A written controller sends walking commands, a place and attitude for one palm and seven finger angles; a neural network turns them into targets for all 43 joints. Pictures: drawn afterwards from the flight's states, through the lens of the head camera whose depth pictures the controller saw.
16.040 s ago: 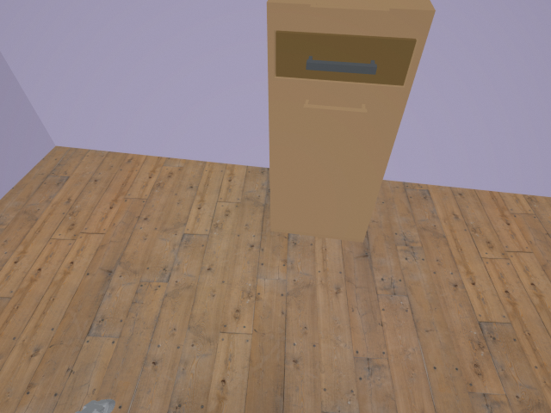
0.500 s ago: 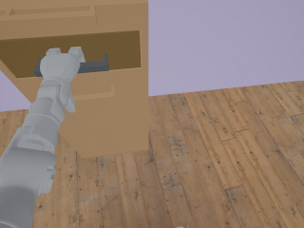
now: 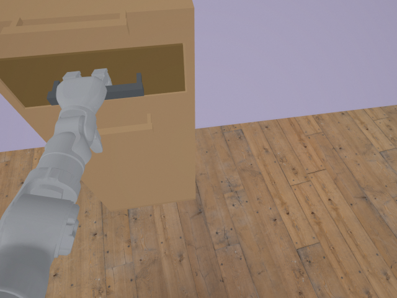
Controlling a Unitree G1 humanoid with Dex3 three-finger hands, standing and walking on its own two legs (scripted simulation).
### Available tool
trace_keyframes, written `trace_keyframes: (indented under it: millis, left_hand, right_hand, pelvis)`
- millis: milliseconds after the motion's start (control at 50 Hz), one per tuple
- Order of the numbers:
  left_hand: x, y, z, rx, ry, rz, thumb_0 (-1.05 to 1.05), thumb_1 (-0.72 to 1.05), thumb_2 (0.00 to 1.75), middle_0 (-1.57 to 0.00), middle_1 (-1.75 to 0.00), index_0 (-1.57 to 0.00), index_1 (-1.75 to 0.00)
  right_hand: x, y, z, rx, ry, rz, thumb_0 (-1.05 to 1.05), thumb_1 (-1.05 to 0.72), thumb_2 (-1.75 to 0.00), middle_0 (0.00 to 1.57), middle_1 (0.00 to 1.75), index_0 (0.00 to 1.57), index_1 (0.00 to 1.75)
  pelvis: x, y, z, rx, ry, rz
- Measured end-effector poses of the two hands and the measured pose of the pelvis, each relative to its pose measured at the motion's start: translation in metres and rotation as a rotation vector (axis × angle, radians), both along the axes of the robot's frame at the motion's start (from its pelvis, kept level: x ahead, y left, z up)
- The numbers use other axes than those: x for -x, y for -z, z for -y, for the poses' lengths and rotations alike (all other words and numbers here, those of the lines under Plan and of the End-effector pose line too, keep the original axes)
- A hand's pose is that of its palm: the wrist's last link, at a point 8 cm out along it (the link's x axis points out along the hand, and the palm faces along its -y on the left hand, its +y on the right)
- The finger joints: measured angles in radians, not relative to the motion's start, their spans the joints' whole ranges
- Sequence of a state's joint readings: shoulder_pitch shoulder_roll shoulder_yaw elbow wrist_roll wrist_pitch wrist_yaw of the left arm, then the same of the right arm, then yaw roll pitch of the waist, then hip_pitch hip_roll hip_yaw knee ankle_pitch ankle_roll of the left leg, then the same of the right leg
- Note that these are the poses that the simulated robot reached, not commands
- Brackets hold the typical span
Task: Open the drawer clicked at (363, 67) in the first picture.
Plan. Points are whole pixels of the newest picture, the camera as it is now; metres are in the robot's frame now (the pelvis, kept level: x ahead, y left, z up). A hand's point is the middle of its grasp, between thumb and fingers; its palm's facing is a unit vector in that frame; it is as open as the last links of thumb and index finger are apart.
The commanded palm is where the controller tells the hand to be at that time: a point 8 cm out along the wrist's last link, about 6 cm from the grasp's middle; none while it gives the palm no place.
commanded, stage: close the thumb around the handle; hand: left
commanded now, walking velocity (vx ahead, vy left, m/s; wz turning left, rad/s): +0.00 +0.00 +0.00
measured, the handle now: (98, 87) +0.55 +0.20 +0.09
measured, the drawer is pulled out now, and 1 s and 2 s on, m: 0.00 0.00 0.03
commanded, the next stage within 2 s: pull the drawer open in 0.68 s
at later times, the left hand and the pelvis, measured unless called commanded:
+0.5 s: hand (91, 112) +0.49 +0.21 +0.07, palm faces -0.04 -0.02 -1.00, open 7.1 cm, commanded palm +0.47 +0.21 +0.12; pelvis +0.00 -0.01 +0.00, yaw +0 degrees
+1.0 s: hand (92, 114) +0.49 +0.20 +0.07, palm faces -0.03 -0.03 -1.00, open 5.7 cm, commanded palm +0.45 +0.20 +0.12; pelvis +0.00 +0.00 +0.00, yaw +0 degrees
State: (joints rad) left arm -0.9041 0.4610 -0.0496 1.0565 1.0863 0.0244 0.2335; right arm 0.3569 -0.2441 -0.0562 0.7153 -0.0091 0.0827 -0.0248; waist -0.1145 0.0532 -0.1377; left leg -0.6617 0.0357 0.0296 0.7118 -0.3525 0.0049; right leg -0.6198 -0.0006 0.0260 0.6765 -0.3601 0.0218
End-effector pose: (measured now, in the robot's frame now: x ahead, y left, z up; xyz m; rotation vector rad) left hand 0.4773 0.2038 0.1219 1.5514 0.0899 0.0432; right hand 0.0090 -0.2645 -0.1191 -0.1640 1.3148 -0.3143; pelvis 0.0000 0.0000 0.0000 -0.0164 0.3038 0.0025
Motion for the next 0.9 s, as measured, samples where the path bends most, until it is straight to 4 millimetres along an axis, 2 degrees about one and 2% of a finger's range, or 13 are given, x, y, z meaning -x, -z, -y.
trace_keyframes:
  millis: [100, 200, 600, 900]
  left_hand:
    - [0.0028, 0.001, -0.0011, 0.001, -0.006, -0.009, 0.0, -0.44, 0.32, -0.32, -1.2, -0.32, -1.2]
    - [0.0026, -0.0016, 0.0012, 0.002, 0.005, -0.003, 0.0, -0.28, 0.39, -0.33, -1.22, -0.33, -1.22]
    - [0.0043, -0.0032, -0.0006, 0.001, 0.005, -0.009, 0.0, 0.7, 0.81, -0.4, -1.32, -0.4, -1.33]
    - [0.005, -0.0011, -0.0002, -0.002, 0.0, -0.004, 0.0, 0.72, 0.82, -0.37, -1.34, -0.38, -1.35]
  right_hand:
    - [0.0017, -0.0016, 0.0042, 0.007, 0.002, -0.01, 0.0, -0.9, -0.9, 0.2, 0.3, 0.2, 0.29]
    - [0.0016, -0.0035, 0.0081, 0.016, 0.003, -0.01, 0.0, -0.9, -0.9, 0.2, 0.3, 0.2, 0.29]
    - [-0.0056, -0.0025, 0.0103, 0.015, 0.0, 0.01, 0.0, -0.9, -0.9, 0.2, 0.3, 0.2, 0.29]
    - [-0.0035, -0.0017, 0.007, 0.008, 0.0, 0.009, 0.0, -0.9, -0.9, 0.2, 0.3, 0.2, 0.29]
  pelvis:
    - [-0.0014, -0.0007, 0.0013, 0.001, -0.003, 0.006]
    - [-0.0012, -0.0011, 0.0032, 0.001, -0.006, 0.01]
    - [-0.002, -0.0017, 0.0063, -0.001, -0.004, 0.011]
    - [-0.0003, -0.0014, 0.0046, -0.001, -0.002, 0.01]
